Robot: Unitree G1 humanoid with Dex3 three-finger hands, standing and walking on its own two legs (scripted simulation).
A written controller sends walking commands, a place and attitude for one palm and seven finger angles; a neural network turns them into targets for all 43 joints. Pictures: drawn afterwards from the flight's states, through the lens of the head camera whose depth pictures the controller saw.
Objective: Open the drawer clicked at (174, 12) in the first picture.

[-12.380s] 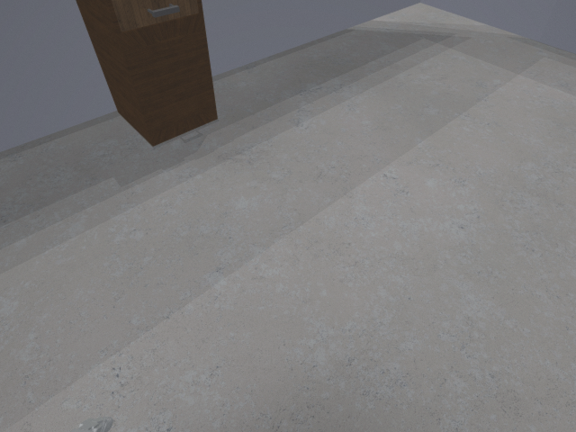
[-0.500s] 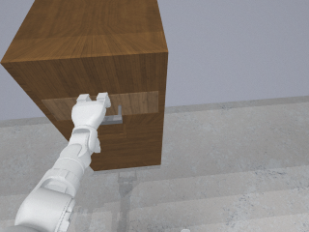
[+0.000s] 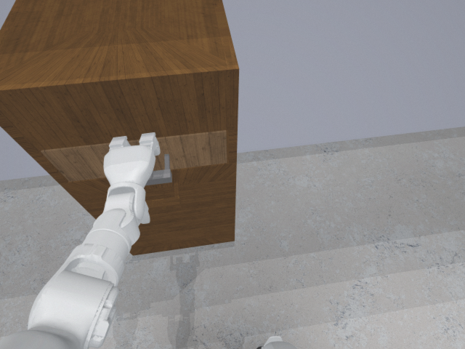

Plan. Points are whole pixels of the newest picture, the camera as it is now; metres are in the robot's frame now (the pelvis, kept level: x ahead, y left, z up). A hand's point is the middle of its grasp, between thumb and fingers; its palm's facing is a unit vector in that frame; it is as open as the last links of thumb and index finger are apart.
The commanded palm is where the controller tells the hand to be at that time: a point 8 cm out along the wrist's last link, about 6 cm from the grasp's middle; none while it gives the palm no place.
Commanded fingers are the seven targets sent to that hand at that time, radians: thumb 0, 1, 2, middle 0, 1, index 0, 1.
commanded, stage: move the hooked fingers above the handle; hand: left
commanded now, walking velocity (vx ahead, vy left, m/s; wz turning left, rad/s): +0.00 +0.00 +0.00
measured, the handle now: (143, 170) +0.49 +0.19 -0.07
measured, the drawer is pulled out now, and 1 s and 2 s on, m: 0.00 0.00 0.00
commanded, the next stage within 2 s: lower the fingers behind the handle in 0.36 s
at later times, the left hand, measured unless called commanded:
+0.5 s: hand (142, 177) +0.44 +0.17 -0.02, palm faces -0.04 -0.05 -1.00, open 13.8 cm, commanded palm +0.42 +0.18 +0.04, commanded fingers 0.00 -0.50 0.30 -0.30 -1.20 -0.30 -1.20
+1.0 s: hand (142, 191) +0.43 +0.18 -0.05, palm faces -0.05 -0.04 -1.00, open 13.8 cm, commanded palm +0.41 +0.18 +0.00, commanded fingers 0.00 -0.50 0.30 -0.30 -1.20 -0.30 -1.20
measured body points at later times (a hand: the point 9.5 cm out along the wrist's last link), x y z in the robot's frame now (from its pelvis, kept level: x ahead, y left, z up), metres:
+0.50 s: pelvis +0.00 +0.00 +0.00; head +0.09 -0.01 +0.44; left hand +0.44 +0.17 +0.03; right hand +0.07 -0.26 -0.14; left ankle -0.03 +0.09 -0.71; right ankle +0.01 -0.11 -0.71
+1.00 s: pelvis -0.01 +0.00 -0.02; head +0.09 -0.01 +0.42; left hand +0.43 +0.17 +0.00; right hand +0.04 -0.26 -0.15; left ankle -0.03 +0.09 -0.71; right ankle +0.01 -0.11 -0.71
